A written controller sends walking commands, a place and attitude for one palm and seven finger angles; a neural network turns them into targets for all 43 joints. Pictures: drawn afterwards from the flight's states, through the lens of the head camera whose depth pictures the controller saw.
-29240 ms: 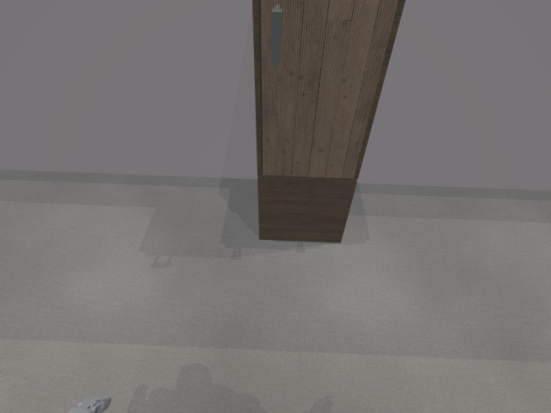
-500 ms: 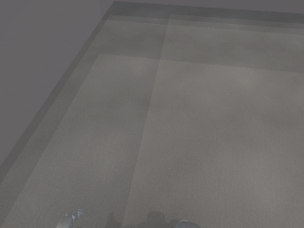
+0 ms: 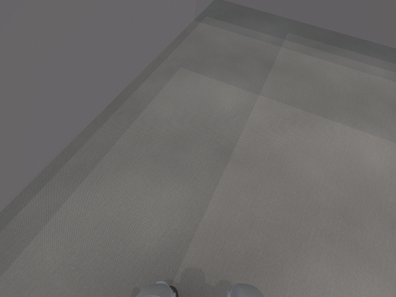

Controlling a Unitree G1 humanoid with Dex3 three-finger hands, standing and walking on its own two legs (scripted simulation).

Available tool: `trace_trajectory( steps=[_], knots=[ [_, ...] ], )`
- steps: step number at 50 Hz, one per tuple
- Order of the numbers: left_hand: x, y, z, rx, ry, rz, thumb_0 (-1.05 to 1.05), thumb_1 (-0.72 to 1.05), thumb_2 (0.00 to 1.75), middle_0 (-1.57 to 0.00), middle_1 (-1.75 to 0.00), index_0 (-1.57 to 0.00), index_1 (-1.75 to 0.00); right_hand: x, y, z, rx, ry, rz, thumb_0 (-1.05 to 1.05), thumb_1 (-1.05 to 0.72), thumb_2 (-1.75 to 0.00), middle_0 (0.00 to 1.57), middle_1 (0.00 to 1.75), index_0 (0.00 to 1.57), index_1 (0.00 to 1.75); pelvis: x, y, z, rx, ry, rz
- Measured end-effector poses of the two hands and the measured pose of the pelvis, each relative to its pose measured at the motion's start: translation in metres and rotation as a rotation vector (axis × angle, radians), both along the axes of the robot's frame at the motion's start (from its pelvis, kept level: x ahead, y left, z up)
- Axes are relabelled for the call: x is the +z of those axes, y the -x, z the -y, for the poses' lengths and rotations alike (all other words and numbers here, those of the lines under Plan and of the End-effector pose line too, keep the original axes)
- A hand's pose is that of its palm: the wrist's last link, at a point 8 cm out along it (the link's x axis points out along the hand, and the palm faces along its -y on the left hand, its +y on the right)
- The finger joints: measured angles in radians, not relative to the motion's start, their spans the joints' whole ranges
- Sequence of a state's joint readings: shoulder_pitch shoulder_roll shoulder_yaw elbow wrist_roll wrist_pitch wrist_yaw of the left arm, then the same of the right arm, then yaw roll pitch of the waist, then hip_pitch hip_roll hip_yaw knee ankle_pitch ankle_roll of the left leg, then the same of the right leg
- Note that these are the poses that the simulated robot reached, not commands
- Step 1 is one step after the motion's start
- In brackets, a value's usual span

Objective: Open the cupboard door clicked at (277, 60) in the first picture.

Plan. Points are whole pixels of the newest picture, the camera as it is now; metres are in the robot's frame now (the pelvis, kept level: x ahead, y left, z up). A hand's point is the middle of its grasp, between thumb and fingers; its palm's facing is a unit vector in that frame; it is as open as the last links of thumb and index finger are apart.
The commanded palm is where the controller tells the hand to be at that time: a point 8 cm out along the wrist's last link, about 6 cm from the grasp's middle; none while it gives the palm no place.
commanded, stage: turn to face it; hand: left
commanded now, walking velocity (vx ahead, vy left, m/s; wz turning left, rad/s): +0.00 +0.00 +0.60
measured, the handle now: out of the picture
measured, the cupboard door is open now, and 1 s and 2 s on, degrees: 50 50 50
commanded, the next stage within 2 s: none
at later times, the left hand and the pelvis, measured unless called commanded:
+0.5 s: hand out of the picture +0.06 +0.13 -0.15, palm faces +0.30 -0.92 -0.25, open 7.4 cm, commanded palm none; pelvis +0.06 -0.08 +0.01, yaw +19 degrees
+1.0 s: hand out of the picture +0.07 +0.14 -0.14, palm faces +0.56 -0.76 -0.32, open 7.4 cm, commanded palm none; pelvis +0.11 -0.10 +0.00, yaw +36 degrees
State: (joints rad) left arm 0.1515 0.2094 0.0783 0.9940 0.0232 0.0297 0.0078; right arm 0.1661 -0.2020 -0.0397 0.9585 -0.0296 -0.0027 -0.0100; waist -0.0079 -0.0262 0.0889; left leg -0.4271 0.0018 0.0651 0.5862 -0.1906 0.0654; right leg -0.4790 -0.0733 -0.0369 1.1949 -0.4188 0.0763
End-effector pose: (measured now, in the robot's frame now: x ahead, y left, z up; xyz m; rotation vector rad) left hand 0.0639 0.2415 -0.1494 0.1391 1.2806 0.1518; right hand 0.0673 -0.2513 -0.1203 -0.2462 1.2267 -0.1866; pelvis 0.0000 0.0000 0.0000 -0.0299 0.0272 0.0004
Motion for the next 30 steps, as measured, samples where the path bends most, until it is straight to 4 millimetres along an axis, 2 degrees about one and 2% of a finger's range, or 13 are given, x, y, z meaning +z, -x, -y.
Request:
trace_trajectory(
  steps=[7, 13, 15, 18, 22, 26, 30],
  knots=[
    [0.025, -0.028, 0.004, 0.048, -0.051, 0.078, 0.00, 0.91, 0.90, -0.20, -0.30, -0.20, -0.30, 0.001, -0.036, 0.007, 0.066, -0.047, -0.006, 0.00, -0.91, -0.90, 0.21, 0.30, 0.20, 0.29, 0.010, -0.017, 0.020, 0.073, 0.005, -0.021],
    [0.033, -0.035, 0.026, 0.091, -0.109, 0.129, 0.00, 0.91, 0.90, -0.20, -0.30, -0.20, -0.30, -0.015, -0.062, 0.038, 0.100, -0.081, -0.019, 0.00, -0.91, -0.90, 0.21, 0.30, 0.20, 0.30, 0.001, -0.031, 0.055, 0.148, -0.023, -0.027],
    [0.035, -0.029, 0.035, 0.112, -0.128, 0.126, 0.00, 0.91, 0.90, -0.20, -0.30, -0.20, -0.30, -0.020, -0.073, 0.049, 0.114, -0.083, -0.030, 0.00, -0.91, -0.90, 0.21, 0.30, 0.20, 0.29, 0.000, -0.034, 0.064, 0.167, -0.032, -0.022],
    [0.040, -0.013, 0.049, 0.155, -0.123, 0.086, 0.00, 0.90, 0.90, -0.20, -0.30, -0.20, -0.30, -0.016, -0.091, 0.060, 0.153, -0.077, -0.045, 0.00, -0.91, -0.90, 0.20, 0.30, 0.20, 0.29, 0.006, -0.042, 0.070, 0.218, -0.044, -0.013],
    [0.040, 0.005, 0.065, 0.216, -0.096, 0.038, 0.00, 0.90, 0.90, -0.20, -0.30, -0.20, -0.30, -0.006, -0.116, 0.064, 0.208, -0.065, -0.056, 0.00, -0.91, -0.90, 0.20, 0.30, 0.20, 0.29, 0.013, -0.053, 0.077, 0.277, -0.069, -0.014],
    [0.031, 0.026, 0.074, 0.289, -0.062, 0.005, 0.00, 0.90, 0.90, -0.20, -0.30, -0.20, -0.30, -0.002, -0.148, 0.053, 0.298, -0.051, -0.055, 0.00, -0.91, -0.90, 0.20, 0.30, 0.20, 0.29, 0.013, -0.061, 0.076, 0.337, -0.079, -0.013],
    [0.015, 0.054, 0.070, 0.373, -0.038, -0.034, 0.00, 0.90, 0.90, -0.21, -0.30, -0.20, -0.30, -0.003, -0.187, 0.025, 0.402, -0.036, -0.009, 0.00, -0.91, -0.90, 0.20, 0.30, 0.19, 0.29, 0.003, -0.066, 0.067, 0.396, -0.071, -0.011]
  ],
)
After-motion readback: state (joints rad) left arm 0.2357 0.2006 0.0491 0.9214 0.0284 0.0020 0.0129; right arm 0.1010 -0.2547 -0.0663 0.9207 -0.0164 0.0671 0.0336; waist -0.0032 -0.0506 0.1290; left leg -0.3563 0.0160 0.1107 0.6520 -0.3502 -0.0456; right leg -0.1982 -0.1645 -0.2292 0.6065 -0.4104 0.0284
